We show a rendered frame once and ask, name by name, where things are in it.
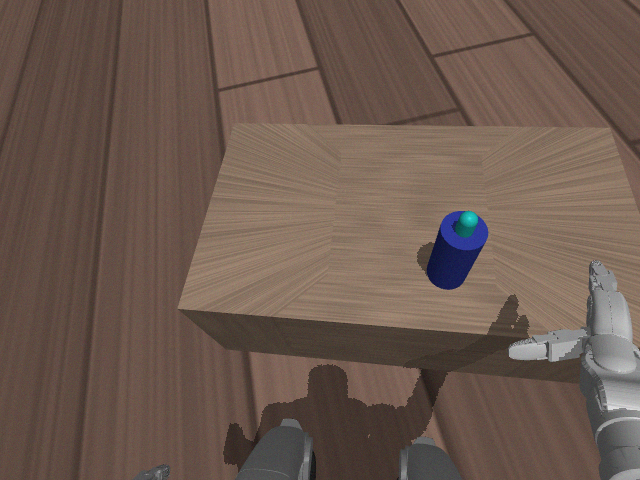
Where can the right robot hand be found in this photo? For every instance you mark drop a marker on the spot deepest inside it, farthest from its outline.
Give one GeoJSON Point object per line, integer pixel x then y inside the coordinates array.
{"type": "Point", "coordinates": [608, 313]}

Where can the left robot hand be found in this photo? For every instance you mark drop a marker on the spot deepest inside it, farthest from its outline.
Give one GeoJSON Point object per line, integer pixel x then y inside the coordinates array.
{"type": "Point", "coordinates": [160, 472]}

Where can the bottle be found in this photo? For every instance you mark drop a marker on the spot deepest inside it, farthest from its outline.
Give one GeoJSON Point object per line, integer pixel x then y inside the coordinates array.
{"type": "Point", "coordinates": [461, 237]}

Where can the right robot arm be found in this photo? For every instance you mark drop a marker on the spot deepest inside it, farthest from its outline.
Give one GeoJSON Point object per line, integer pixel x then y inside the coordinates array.
{"type": "Point", "coordinates": [610, 381]}

